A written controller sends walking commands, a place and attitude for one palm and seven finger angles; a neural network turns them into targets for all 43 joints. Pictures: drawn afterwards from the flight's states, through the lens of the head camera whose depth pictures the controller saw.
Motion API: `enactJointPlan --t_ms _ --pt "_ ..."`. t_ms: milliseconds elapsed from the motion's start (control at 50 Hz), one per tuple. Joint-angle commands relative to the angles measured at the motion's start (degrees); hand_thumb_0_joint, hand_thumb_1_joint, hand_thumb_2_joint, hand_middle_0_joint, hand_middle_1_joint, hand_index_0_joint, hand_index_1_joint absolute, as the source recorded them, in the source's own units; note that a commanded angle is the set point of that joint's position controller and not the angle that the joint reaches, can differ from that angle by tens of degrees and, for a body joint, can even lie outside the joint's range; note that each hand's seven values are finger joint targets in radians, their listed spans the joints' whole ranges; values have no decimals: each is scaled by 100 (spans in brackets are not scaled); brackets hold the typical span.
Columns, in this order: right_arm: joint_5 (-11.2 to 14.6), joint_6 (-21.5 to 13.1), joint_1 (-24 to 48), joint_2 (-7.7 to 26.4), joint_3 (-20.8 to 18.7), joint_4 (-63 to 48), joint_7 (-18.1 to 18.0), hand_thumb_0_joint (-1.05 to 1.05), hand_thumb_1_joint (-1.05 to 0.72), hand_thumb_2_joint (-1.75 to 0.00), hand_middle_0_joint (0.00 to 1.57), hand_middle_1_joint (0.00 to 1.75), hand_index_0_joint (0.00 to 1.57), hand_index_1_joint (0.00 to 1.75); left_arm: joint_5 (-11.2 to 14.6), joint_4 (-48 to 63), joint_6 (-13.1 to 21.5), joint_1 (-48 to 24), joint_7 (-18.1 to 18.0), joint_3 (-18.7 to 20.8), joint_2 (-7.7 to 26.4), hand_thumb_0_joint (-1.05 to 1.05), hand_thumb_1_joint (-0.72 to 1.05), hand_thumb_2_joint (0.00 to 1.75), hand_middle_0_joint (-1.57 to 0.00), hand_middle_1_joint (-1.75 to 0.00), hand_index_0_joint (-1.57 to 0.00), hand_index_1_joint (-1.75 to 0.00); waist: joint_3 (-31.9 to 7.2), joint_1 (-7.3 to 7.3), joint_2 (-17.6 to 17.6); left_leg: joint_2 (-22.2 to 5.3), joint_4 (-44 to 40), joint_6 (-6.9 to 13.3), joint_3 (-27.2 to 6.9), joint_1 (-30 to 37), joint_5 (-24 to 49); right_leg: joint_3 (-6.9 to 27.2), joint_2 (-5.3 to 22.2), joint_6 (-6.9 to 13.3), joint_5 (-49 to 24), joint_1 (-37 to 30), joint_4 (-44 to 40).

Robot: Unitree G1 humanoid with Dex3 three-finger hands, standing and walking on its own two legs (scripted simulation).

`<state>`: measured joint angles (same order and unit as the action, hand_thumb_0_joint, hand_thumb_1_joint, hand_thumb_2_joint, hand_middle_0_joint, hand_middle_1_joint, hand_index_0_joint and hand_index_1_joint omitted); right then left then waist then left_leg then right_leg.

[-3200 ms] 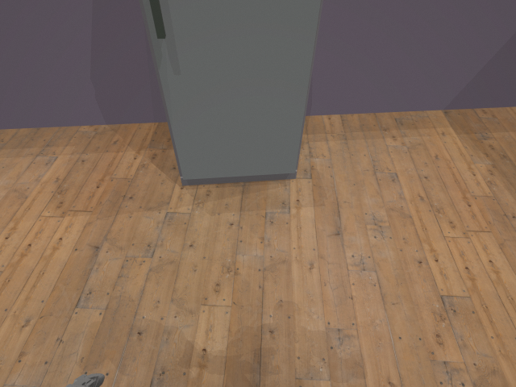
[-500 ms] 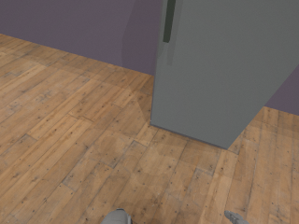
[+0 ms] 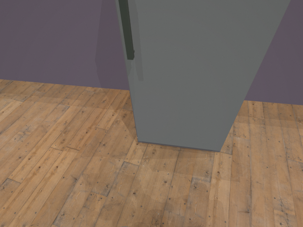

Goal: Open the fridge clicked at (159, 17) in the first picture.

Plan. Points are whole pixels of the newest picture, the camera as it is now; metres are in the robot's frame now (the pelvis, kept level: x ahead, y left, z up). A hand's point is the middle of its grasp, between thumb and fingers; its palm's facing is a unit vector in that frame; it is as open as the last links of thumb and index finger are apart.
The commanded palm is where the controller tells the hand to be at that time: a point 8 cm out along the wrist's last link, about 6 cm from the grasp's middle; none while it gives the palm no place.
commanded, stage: take the last steps up to it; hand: left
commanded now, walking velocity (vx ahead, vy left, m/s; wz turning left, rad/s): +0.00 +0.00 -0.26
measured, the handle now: (127, 16) +0.77 +0.15 +0.22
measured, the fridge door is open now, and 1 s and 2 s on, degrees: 0 0 0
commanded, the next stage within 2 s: come to a stop and stand still in 0.90 s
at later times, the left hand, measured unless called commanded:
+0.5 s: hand out of the picture +0.14 +0.16 -0.15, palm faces -0.10 -0.98 -0.20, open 7.4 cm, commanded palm none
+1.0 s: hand out of the picture +0.11 +0.16 -0.18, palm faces +0.07 -0.99 -0.13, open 7.3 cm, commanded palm none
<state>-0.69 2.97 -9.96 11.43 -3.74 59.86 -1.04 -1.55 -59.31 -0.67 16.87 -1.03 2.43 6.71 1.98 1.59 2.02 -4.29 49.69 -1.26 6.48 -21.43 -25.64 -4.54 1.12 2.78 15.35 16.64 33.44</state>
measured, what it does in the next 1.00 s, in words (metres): walks ahead: left foot, then right foot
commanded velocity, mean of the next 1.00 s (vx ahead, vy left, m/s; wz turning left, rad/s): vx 0.22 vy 0.04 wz -0.02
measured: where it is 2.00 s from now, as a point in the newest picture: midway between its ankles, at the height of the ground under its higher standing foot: outside the picture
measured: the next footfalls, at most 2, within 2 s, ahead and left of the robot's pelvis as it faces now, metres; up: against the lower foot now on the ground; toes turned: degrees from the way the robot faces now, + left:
left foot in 0.20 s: +0.03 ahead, +0.13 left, +0.00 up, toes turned +1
right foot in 0.52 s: +0.12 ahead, -0.13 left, +0.00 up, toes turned -12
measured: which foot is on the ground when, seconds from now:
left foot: up 0.00-0.18, down 0.20-0.52, up 0.54-0.96, down 0.98-1.00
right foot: down 0.00-0.22, up 0.24-0.50, down 0.52-0.98, up 1.00-1.00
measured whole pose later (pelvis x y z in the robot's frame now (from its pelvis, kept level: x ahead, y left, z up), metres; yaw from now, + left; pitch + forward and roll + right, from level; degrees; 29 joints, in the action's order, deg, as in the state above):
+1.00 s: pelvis +0.19 +0.00 -0.01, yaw -3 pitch -1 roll -1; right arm -1.6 -2.7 -6.6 10.4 -2.3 56.3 0.8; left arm -1.0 -65.9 1.7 24.3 -0.5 2.2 7.7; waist 3.6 3.1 -1.1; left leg -3.2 32.8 1.9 6.5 -21.0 -9.0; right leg -7.7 3.3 -0.7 25.8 5.0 34.2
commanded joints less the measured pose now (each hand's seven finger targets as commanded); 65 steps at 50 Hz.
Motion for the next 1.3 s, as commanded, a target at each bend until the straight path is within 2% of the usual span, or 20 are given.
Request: enactJointPlan --t_ms 0,60,160,200,220,280,400,460,480,500,540,600,680,860,920,940,960,1000,1080,1280 --pt "3 -184 -82 94 27 -363 -15 0 -90 -90 20 30 20 30 -27 321 67 64 -110 278 1163 0 90 90 -20 -30 -20 -30 -234 -45 -803 7 141 -87 -332 -295 -23 1620 1383 767 -1797 -480 -1617" --pt "10 -208 -161 77 61 -374 -58 0 -90 -90 20 30 20 30 -18 279 28 105 -83 324 1298 0 90 90 -20 -30 -20 -30 -325 42 -828 107 -653 -84 -306 -95 -45 1779 1354 859 -1865 -757 -1546" --pt "-62 -405 -1266 169 129 -4 -59 0 -90 -90 20 30 20 30 78 332 5 -237 11 254 1075 0 90 90 -20 -30 -20 -30 -193 -260 -518 61 -2861 101 -327 1673 566 1522 680 336 1345 449 -1444" --pt "-170 -398 -1690 882 -7 -39 -94 0 -90 -90 20 30 20 30 93 590 9 -517 119 178 652 0 90 90 -20 -30 -20 -30 345 -484 1329 -1514 -4246 875 -2577 1541 -1647 216 -343 -132 1447 1682 548" --pt "-143 -409 -1541 939 -30 -64 -78 0 -90 -90 20 30 20 30 15 688 20 -861 127 194 767 0 90 90 -20 -30 -20 -30 695 -514 1582 -1841 -4652 1153 -3087 1094 -1954 290 -162 -147 1323 1899 1516" --pt "-91 -523 -1134 553 86 -106 -85 0 -90 -90 20 30 20 30 -20 527 80 -677 250 223 762 0 90 90 -20 -30 -20 -30 708 -179 509 -1297 -4385 1033 -1955 1036 -441 413 144 -172 586 1816 2341" --pt "-121 -589 -1661 595 26 202 -58 0 -90 -90 20 30 20 30 24 605 176 -959 260 93 465 0 90 90 -20 -30 -20 -30 291 -374 603 -1144 -3728 1029 -1055 1479 1445 -144 159 -271 682 786 498" --pt "-70 -559 -1544 499 27 272 -34 0 -90 -90 20 30 20 30 13 236 257 -70 226 170 593 0 90 90 -20 -30 -20 -30 24 36 215 -704 -2666 651 -579 747 1082 -259 1 -192 -201 -974 -767" --pt "2 -592 -1541 289 71 223 14 0 -90 -90 20 30 20 30 -15 43 328 506 171 246 1019 0 90 90 -20 -30 -20 -30 -266 290 -548 -342 -1510 415 -175 -249 765 693 757 63 273 -2246 -1191" --pt "29 -631 -1322 -31 138 -34 53 0 -90 -90 20 30 20 30 -7 -125 362 1179 105 389 1655 0 90 90 -20 -30 -20 -30 -352 520 -1959 229 38 167 313 -1522 -634 2708 2224 659 624 -2856 -1921" --pt "-42 -564 -719 240 27 -137 73 0 -90 -90 20 30 20 30 68 -162 363 1039 49 333 1506 0 90 90 -20 -30 -20 -30 59 460 -1443 -111 1438 237 -538 -1778 -274 3111 2341 904 1563 -1721 -2483" --pt "-96 -476 -954 -10 12 57 130 0 -90 -90 20 30 20 30 19 37 425 319 -18 189 797 0 90 90 -20 -30 -20 -30 417 -47 -523 -382 1287 128 -556 -1356 731 1612 1831 669 355 -769 -2464" --pt "-67 -395 -915 -128 32 9 197 0 -90 -90 20 30 20 30 12 -74 521 429 -7 103 822 0 90 90 -20 -30 -20 -30 282 -181 -766 -273 577 -6 -298 -1107 1204 762 1544 603 -1194 -775 -2399" --pt "-32 -475 197 15 100 -505 279 0 -90 -90 20 30 20 30 -9 -356 474 816 -36 117 1050 0 90 90 -20 -30 -20 -30 420 32 -872 -16 -1160 155 -86 -430 1263 541 1598 516 -2178 -1080 -1915" --pt "-67 -557 -748 267 83 -219 183 0 -90 -90 20 30 20 30 21 -357 396 658 -38 125 1008 0 90 90 -20 -30 -20 -30 30 -428 -514 225 -2250 239 91 1259 1790 74 1138 220 -2329 -700 -536" --pt "-126 -614 -1343 720 -8 -86 112 0 -90 -90 20 30 20 30 56 -327 373 844 -17 87 793 0 90 90 -20 -30 -20 -30 -521 -585 325 -500 -2419 498 -675 2404 2674 -223 682 -14 -1297 -35 700" --pt "-117 -593 -1694 1249 -114 -51 50 0 -90 -90 20 30 20 30 100 -227 371 1060 15 31 495 0 90 90 -20 -30 -20 -30 -976 -567 1556 -1807 -2770 1133 -2218 3222 3540 -543 42 -234 1752 1095 2173" --pt "-45 -538 -1241 998 -36 -163 -42 0 -90 -90 20 30 20 30 46 -100 317 579 -52 -15 491 0 90 90 -20 -30 -20 -30 -616 -528 1012 -1937 -3184 1407 -2223 2199 3281 160 263 -201 1944 1465 3415" --pt "-4 -582 -21 380 219 -293 -132 0 -90 -90 20 30 20 30 101 -381 103 787 -69 -85 324 0 90 90 -20 -30 -20 -30 -271 53 241 -1305 -3222 1064 -860 927 4990 404 540 -462 969 238 1881" --pt "-78 -279 -53 728 -123 -313 -142 0 -90 -90 20 30 20 30 6 269 -148 234 -82 103 623 0 90 90 -20 -30 -20 -30 -325 -89 594 -1485 -2814 1108 -994 968 4312 231 233 -345 710 117 807"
